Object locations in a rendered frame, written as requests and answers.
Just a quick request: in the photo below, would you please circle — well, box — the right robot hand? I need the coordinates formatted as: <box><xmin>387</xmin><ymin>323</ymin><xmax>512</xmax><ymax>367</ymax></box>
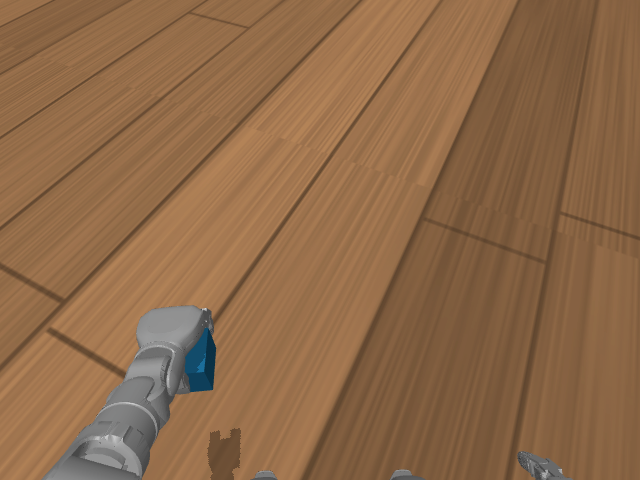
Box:
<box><xmin>517</xmin><ymin>451</ymin><xmax>573</xmax><ymax>480</ymax></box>

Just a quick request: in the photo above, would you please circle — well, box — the left robot hand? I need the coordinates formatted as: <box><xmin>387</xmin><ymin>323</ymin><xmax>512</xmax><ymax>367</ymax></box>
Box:
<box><xmin>136</xmin><ymin>305</ymin><xmax>214</xmax><ymax>394</ymax></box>

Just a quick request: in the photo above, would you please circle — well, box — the left robot arm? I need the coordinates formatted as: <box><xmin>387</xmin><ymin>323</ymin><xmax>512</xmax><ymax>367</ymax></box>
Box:
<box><xmin>41</xmin><ymin>341</ymin><xmax>186</xmax><ymax>480</ymax></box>

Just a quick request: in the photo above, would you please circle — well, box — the cube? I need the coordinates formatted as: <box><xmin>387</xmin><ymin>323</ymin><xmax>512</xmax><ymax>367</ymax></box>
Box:
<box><xmin>184</xmin><ymin>328</ymin><xmax>216</xmax><ymax>392</ymax></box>

